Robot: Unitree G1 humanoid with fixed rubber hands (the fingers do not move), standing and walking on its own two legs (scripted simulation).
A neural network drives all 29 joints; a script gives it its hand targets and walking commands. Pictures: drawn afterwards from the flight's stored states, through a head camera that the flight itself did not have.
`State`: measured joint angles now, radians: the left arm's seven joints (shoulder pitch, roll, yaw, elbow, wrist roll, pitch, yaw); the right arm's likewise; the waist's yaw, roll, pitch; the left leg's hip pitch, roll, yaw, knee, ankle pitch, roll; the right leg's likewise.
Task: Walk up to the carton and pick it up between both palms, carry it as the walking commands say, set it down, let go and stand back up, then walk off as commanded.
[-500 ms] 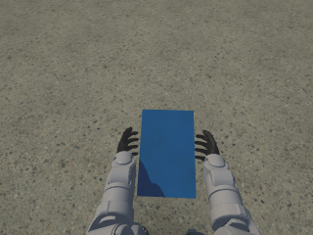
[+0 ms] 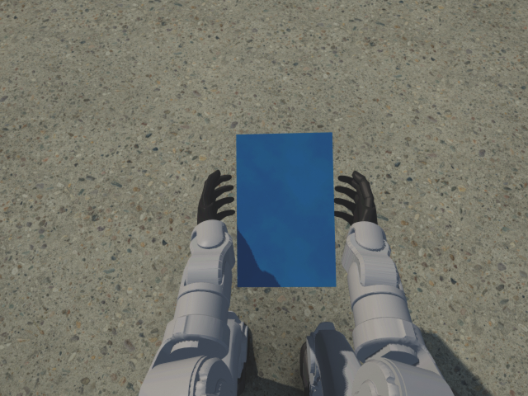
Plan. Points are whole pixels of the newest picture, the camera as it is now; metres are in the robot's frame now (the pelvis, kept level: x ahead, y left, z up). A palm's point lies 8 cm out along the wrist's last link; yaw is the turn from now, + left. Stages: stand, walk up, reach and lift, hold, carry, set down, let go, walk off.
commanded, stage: set down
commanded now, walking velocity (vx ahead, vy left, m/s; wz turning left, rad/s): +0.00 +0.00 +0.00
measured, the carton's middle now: (283, 210) +0.44 -0.01 -0.15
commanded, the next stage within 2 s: none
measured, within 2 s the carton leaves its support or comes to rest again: neither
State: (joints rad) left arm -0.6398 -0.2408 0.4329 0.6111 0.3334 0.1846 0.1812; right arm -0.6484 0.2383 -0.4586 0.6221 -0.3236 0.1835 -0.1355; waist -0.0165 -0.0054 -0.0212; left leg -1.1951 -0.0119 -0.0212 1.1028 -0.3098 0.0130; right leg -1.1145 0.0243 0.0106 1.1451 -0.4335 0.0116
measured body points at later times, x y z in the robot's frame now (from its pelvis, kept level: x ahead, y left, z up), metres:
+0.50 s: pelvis +0.00 +0.00 -0.07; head +0.21 +0.02 +0.33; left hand +0.43 +0.11 -0.15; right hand +0.42 -0.13 -0.14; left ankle +0.11 +0.11 -0.64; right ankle +0.06 -0.13 -0.64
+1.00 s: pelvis -0.02 +0.00 -0.14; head +0.23 +0.02 +0.23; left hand +0.46 +0.11 -0.23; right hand +0.45 -0.13 -0.22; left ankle +0.11 +0.11 -0.64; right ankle +0.06 -0.13 -0.64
